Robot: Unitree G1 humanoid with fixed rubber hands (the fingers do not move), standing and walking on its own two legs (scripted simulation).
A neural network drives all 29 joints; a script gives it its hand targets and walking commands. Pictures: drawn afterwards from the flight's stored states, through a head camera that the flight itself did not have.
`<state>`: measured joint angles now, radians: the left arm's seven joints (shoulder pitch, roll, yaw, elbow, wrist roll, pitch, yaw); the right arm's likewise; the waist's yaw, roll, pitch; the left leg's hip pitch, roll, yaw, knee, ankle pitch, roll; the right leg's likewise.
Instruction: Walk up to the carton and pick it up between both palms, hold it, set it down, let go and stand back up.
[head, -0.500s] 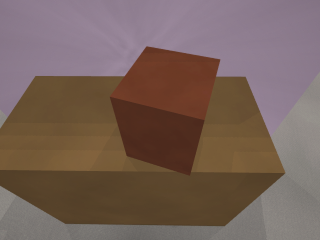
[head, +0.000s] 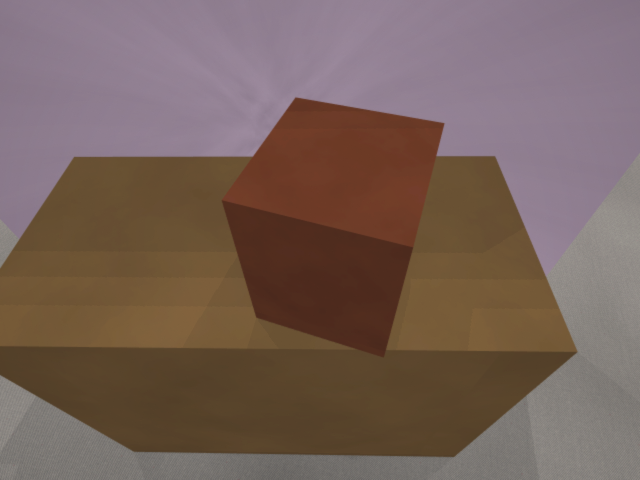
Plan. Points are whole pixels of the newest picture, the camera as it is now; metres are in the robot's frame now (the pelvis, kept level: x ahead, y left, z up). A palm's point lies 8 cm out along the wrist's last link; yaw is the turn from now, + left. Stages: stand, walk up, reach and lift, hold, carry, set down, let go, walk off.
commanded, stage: stand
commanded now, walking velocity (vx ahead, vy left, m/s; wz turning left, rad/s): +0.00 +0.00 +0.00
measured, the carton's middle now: (340, 230) +0.42 -0.01 +0.07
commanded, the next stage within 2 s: none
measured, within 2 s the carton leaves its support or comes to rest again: neither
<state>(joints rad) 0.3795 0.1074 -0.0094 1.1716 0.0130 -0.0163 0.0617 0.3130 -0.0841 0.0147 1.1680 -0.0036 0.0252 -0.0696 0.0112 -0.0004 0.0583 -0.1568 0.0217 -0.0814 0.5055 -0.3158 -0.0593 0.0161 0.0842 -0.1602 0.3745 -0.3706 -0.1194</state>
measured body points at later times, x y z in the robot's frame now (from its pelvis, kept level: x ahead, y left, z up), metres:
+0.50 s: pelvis +0.01 +0.02 +0.00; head +0.02 +0.02 +0.45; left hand -0.06 +0.22 -0.16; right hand -0.03 -0.18 -0.16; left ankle -0.02 +0.16 -0.73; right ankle -0.09 -0.02 -0.73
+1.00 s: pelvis +0.00 +0.04 +0.00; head +0.02 +0.04 +0.45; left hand -0.07 +0.23 -0.16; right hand -0.04 -0.16 -0.16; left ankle -0.02 +0.16 -0.73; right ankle -0.09 -0.02 -0.73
